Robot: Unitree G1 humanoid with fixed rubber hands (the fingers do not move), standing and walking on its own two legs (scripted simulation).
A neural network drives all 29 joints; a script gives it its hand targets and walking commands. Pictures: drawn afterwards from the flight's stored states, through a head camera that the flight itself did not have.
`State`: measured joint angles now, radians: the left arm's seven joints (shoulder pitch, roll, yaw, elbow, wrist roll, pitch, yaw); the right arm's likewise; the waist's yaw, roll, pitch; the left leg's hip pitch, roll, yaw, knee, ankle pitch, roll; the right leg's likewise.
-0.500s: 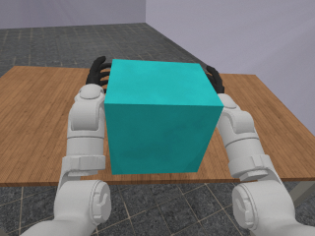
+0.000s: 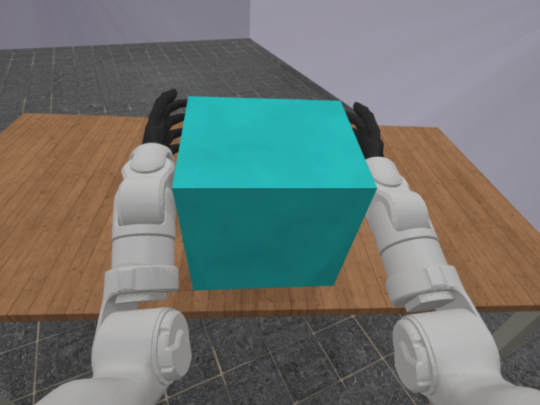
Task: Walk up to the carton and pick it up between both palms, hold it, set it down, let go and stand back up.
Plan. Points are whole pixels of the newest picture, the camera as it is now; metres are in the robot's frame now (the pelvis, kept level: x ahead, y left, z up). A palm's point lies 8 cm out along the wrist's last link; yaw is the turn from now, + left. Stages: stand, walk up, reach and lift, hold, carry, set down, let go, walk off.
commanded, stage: set down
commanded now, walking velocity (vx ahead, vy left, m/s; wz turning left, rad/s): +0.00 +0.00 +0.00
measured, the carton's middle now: (265, 197) +0.34 +0.02 +0.20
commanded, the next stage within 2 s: none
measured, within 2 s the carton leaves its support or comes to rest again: neither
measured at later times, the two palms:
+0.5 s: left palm (178, 164) +0.42 +0.15 +0.19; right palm (359, 186) +0.41 -0.14 +0.17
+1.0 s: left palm (182, 182) +0.43 +0.15 +0.15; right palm (356, 195) +0.41 -0.14 +0.15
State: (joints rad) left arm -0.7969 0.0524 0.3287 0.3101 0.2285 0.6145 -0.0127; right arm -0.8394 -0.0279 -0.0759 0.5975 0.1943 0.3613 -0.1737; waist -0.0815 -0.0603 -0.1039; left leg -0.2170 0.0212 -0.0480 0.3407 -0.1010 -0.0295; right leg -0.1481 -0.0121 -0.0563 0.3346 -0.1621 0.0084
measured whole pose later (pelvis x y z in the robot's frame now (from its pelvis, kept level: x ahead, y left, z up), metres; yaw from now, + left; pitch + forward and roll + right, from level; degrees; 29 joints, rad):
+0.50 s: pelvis +0.03 -0.01 +0.00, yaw +0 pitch -3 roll +0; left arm -0.72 0.02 0.36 0.41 0.24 0.44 -0.07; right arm -0.68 0.04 -0.09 0.66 0.09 0.11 -0.17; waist -0.06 -0.06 -0.04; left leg -0.12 0.02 -0.05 0.31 -0.14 -0.03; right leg -0.06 -0.01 -0.06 0.33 -0.22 0.00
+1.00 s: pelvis +0.03 -0.01 +0.00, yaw +0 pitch -3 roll +0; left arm -0.71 0.02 0.36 0.57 0.24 0.30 -0.07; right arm -0.68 0.05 -0.15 0.72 -0.03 0.04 -0.15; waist -0.05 -0.06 0.00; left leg -0.12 0.02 -0.05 0.32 -0.14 -0.03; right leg -0.06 -0.01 -0.06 0.33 -0.22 0.00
